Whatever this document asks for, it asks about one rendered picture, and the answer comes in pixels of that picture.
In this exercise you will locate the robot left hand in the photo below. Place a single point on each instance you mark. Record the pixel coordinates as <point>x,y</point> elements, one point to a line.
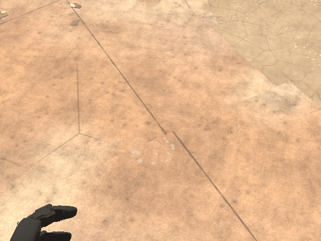
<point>29,229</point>

